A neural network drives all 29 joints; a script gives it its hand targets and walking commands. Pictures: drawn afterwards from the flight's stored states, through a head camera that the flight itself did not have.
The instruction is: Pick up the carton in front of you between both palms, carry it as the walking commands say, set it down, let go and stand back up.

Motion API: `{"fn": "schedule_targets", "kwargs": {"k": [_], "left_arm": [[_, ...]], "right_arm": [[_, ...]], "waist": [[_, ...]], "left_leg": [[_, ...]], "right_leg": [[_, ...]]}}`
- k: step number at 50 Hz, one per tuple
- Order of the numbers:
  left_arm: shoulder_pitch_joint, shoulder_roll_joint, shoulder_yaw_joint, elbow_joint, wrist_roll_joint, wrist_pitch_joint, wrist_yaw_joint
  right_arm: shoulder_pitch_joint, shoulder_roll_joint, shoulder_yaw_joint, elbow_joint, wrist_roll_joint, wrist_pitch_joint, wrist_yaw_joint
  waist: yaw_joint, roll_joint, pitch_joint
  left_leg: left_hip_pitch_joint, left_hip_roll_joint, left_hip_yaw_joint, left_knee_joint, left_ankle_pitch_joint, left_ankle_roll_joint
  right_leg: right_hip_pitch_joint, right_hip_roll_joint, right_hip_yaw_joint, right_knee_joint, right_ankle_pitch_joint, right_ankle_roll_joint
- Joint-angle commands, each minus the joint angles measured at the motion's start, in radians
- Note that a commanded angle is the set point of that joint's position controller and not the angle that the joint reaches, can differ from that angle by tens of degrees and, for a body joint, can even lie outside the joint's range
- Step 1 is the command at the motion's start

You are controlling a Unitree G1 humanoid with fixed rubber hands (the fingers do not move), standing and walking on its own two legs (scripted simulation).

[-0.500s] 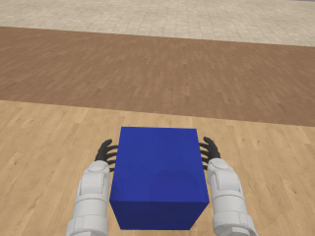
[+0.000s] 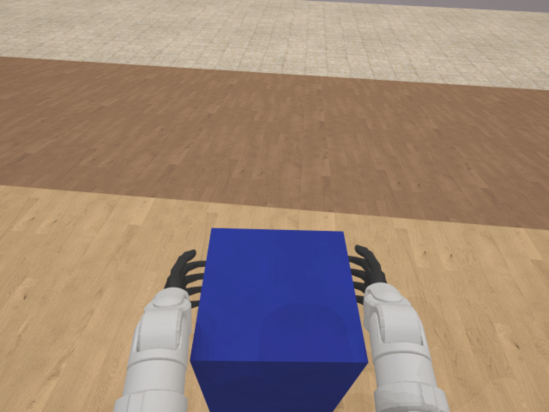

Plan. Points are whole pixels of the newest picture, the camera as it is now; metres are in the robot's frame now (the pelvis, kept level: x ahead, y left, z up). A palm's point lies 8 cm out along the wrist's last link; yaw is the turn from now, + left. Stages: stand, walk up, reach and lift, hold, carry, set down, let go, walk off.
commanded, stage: reach and lift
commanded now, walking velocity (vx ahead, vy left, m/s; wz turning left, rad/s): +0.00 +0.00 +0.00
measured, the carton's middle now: (274, 324) +0.28 +0.00 -0.04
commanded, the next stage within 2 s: hold in 0.18 s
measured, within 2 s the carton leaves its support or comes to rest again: neither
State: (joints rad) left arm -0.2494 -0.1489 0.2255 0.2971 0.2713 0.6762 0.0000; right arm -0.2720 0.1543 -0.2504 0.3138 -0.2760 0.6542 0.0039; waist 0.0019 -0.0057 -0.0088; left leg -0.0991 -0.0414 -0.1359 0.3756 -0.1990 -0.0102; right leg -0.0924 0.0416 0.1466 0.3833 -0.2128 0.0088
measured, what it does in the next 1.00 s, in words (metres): shifts its weight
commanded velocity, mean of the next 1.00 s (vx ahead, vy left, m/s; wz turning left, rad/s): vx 0.23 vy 0.00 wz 0.00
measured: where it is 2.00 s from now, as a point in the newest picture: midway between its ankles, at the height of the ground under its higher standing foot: (279, 311)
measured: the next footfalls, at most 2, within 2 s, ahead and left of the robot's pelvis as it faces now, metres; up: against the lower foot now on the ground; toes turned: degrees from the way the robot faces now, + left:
right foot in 1.18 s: +0.26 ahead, -0.12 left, +0.00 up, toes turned -9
left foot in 1.58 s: +0.62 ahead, +0.07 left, +0.00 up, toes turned +10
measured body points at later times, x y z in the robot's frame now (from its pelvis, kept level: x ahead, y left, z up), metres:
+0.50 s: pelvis -0.01 +0.00 +0.00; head -0.06 +0.00 +0.45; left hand +0.29 +0.15 +0.04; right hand +0.29 -0.15 +0.05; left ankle +0.01 +0.13 -0.75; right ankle +0.00 -0.13 -0.75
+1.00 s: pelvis +0.09 -0.01 -0.02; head +0.06 -0.01 +0.43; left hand +0.37 +0.14 +0.08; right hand +0.37 -0.16 +0.08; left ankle +0.05 +0.11 -0.75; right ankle +0.01 -0.13 -0.74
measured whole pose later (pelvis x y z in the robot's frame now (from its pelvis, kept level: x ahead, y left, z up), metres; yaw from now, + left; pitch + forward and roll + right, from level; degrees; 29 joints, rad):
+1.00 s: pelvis +0.09 -0.01 -0.02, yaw -1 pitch +5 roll +2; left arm -0.10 -0.13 0.10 -0.31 0.09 1.09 0.11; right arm -0.14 0.13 -0.10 -0.28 -0.08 1.07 -0.09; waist 0.01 -0.04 -0.19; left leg -0.27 0.02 0.14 0.52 -0.30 0.00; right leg -0.26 -0.06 -0.02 0.64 -0.41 0.01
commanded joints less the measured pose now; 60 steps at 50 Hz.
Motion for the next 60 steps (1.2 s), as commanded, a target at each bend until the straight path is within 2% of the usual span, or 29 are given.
{"fn": "schedule_targets", "kwargs": {"k": [1,9,14,19,28,29,31,32,35,38,39,40,41,42,43,44,46,47,48,49,50,51,52,53,54,56,58,59,60], "left_arm": [[-0.487,-0.926,-0.541,-0.06,-0.248,-0.032,-0.234],[-0.495,-0.92,-0.555,-0.085,-0.258,-0.015,-0.236],[-0.494,-0.918,-0.614,-0.169,-0.295,0.021,-0.23],[-0.48,-0.873,-0.539,-0.108,-0.249,0.057,-0.227],[-0.581,-0.911,-0.546,-0.097,-0.257,0.047,-0.238],[-0.58,-0.915,-0.546,-0.101,-0.266,0.05,-0.237],[-0.59,-0.911,-0.571,-0.144,-0.278,0.055,-0.23],[-0.607,-0.916,-0.586,-0.167,-0.29,0.058,-0.227],[-0.596,-0.917,-0.652,-0.254,-0.334,0.096,-0.207],[-0.591,-0.903,-0.726,-0.365,-0.382,0.165,-0.18],[-0.587,-0.896,-0.741,-0.397,-0.397,0.19,-0.17],[-0.574,-0.885,-0.757,-0.431,-0.411,0.216,-0.158],[-0.554,-0.874,-0.765,-0.461,-0.421,0.241,-0.144],[-0.517,-0.852,-0.76,-0.484,-0.424,0.266,-0.128],[-0.457,-0.833,-0.756,-0.5,-0.425,0.294,-0.109],[-0.408,-0.82,-0.753,-0.525,-0.419,0.319,-0.087],[-0.361,-0.802,-0.749,-0.606,-0.423,0.364,-0.049],[-0.335,-0.798,-0.758,-0.655,-0.432,0.385,-0.034],[-0.295,-0.792,-0.764,-0.691,-0.439,0.404,-0.019],[-0.3,-0.779,-0.776,-0.746,-0.455,0.427,-0.01],[-0.31,-0.771,-0.793,-0.79,-0.48,0.449,-0.002],[-0.311,-0.759,-0.805,-0.811,-0.501,0.465,0.002],[-0.294,-0.767,-0.807,-0.826,-0.515,0.475,0.006],[-0.267,-0.783,-0.804,-0.842,-0.527,0.483,0.008],[-0.229,-0.8,-0.804,-0.861,-0.533,0.487,0.011],[-0.194,-0.79,-0.788,-0.878,-0.524,0.491,0.026],[-0.123,-0.756,-0.756,-0.879,-0.496,0.492,0.049],[-0.068,-0.719,-0.731,-0.877,-0.474,0.496,0.064],[-0.053,-0.684,-0.707,-0.866,-0.45,0.498,0.081]], "right_arm": [[-0.412,0.946,0.541,-0.006,0.236,-0.005,0.238],[-0.419,0.949,0.556,-0.033,0.246,0.014,0.236],[-0.412,0.939,0.609,-0.116,0.279,0.051,0.228],[-0.41,0.896,0.542,-0.062,0.242,0.085,0.228],[-0.513,0.929,0.548,-0.047,0.25,0.073,0.243],[-0.519,0.923,0.559,-0.053,0.258,0.077,0.242],[-0.515,0.921,0.57,-0.09,0.27,0.083,0.233],[-0.527,0.924,0.585,-0.116,0.278,0.088,0.227],[-0.503,0.93,0.649,-0.201,0.314,0.127,0.2],[-0.48,0.913,0.711,-0.316,0.347,0.194,0.165],[-0.48,0.908,0.727,-0.352,0.358,0.22,0.154],[-0.468,0.901,0.747,-0.39,0.37,0.247,0.141],[-0.453,0.891,0.763,-0.43,0.382,0.274,0.127],[-0.443,0.88,0.777,-0.47,0.393,0.301,0.113],[-0.415,0.866,0.789,-0.499,0.41,0.33,0.099],[-0.413,0.841,0.806,-0.543,0.433,0.355,0.087],[-0.373,0.825,0.833,-0.607,0.476,0.399,0.061],[-0.324,0.819,0.836,-0.637,0.487,0.418,0.047],[-0.278,0.821,0.83,-0.662,0.491,0.437,0.033],[-0.224,0.82,0.811,-0.671,0.481,0.45,0.015],[-0.176,0.81,0.786,-0.68,0.46,0.462,-0.003],[-0.135,0.804,0.766,-0.701,0.442,0.476,-0.019],[-0.126,0.807,0.763,-0.745,0.444,0.489,-0.032],[-0.127,0.819,0.773,-0.789,0.454,0.498,-0.04],[-0.126,0.829,0.787,-0.839,0.469,0.504,-0.044],[-0.155,0.804,0.805,-0.895,0.496,0.514,-0.051],[-0.127,0.755,0.822,-0.926,0.518,0.524,-0.058],[-0.102,0.712,0.826,-0.947,0.529,0.53,-0.067],[-0.143,0.665,0.817,-0.968,0.531,0.542,-0.072]], "waist": [[0.0,0.006,-0.24],[0.0,0.002,-0.23],[-0.007,0.001,-0.26],[-0.003,-0.001,-0.135],[-0.003,0.006,-0.178],[-0.003,0.034,-0.186],[-0.001,0.023,-0.18],[-0.003,0.025,-0.162],[-0.003,0.055,-0.269],[-0.009,0.119,-0.265],[-0.007,0.127,-0.246],[-0.003,0.102,-0.231],[0.002,0.015,-0.221],[0.012,-0.144,-0.217],[0.019,-0.253,-0.193],[0.024,-0.256,-0.155],[0.016,-0.155,-0.212],[0.008,-0.123,-0.269],[0.003,-0.085,-0.332],[-0.02,0.058,-0.344],[-0.027,0.273,-0.328],[-0.031,0.307,-0.278],[-0.034,0.211,-0.24],[-0.036,0.137,-0.249],[-0.032,0.115,-0.245],[-0.019,0.163,-0.264],[0.006,0.103,-0.319],[0.016,0.012,-0.365],[0.041,-0.249,-0.356]], "left_leg": [[0.096,-0.056,0.061,-0.037,0.24,-0.012],[0.097,-0.058,0.062,-0.042,0.222,-0.009],[0.131,-0.058,0.056,-0.054,0.267,-0.011],[0.083,-0.054,0.068,-0.081,0.121,-0.005],[0.088,-0.049,0.068,-0.064,0.077,-0.003],[-0.037,0.112,0.027,-0.002,-0.126,0.005],[-0.131,0.099,-0.006,-0.03,-0.51,0.019],[-0.16,0.103,0.0,-0.024,-0.554,0.021],[-0.121,0.135,0.011,0.006,-0.385,0.039],[-0.136,0.203,-0.067,-0.044,-0.517,0.08],[-0.166,0.21,-0.061,-0.047,-0.53,0.081],[-0.209,0.196,-0.021,-0.017,-0.503,0.071],[-0.278,0.154,0.059,0.08,-0.439,0.044],[-0.38,0.102,0.165,0.262,-0.334,0.008],[-0.52,0.063,0.239,0.363,-0.278,-0.013],[-0.585,0.069,0.255,0.301,-0.318,-0.011],[-0.431,0.054,0.289,0.138,-0.228,-0.007],[-0.256,0.043,0.313,0.067,-0.141,-0.002],[-0.019,0.061,0.287,0.022,-0.09,0.005],[0.141,0.176,0.087,-0.059,-0.154,0.058],[0.319,0.342,-0.158,-0.038,0.058,0.152],[0.382,0.429,-0.262,-0.057,0.289,0.232],[0.398,0.452,-0.249,-0.047,0.39,0.254],[0.402,0.445,-0.199,-0.05,0.34,0.24],[0.362,0.42,-0.125,-0.061,0.285,0.199],[0.195,0.339,0.052,-0.06,0.213,0.125],[-0.099,0.24,0.254,0.092,0.123,0.058],[-0.267,0.2,0.325,0.25,0.079,0.027],[-0.463,0.097,0.377,0.55,-0.127,-0.03]], "right_leg": [[0.045,0.058,-0.069,-0.047,0.247,0.014],[0.053,0.056,-0.066,-0.054,0.237,0.015],[0.092,0.056,-0.061,-0.067,0.291,0.018],[0.048,0.05,-0.072,-0.091,0.142,0.013],[0.036,0.049,-0.077,-0.077,0.089,0.007],[-0.068,-0.106,-0.036,-0.01,-0.107,-0.006],[-0.161,-0.083,-0.015,-0.018,-0.482,-0.02],[-0.195,-0.078,-0.031,0.004,-0.502,-0.018],[-0.192,-0.062,-0.117,0.119,-0.28,-0.013],[-0.262,-0.046,-0.165,0.168,-0.298,-0.013],[-0.253,-0.045,-0.175,0.146,-0.29,-0.014],[-0.217,-0.064,-0.153,0.092,-0.297,-0.02],[-0.16,-0.127,-0.06,0.008,-0.347,-0.041],[-0.079,-0.233,0.107,-0.091,-0.413,-0.085],[0.028,-0.321,0.252,-0.145,-0.355,-0.143],[0.072,-0.348,0.286,-0.129,-0.184,-0.187],[0.057,-0.303,0.135,-0.035,0.061,-0.165],[-0.009,-0.263,0.025,0.029,0.083,-0.129],[-0.139,-0.209,-0.086,0.121,0.053,-0.086],[-0.289,-0.134,-0.22,0.309,0.083,-0.038],[-0.567,-0.079,-0.291,0.494,-0.027,0.007],[-0.738,-0.064,-0.278,0.529,-0.325,-0.001],[-0.803,-0.088,-0.24,0.525,-0.435,-0.013],[-0.797,-0.103,-0.224,0.457,-0.443,-0.02],[-0.741,-0.104,-0.238,0.347,-0.356,-0.023],[-0.491,-0.054,-0.309,0.193,-0.143,-0.02],[-0.01,0.008,-0.408,0.049,0.021,-0.026],[0.227,-0.056,-0.318,0.049,-0.027,-0.05],[0.274,-0.325,0.161,-0.141,-0.193,-0.125]]}}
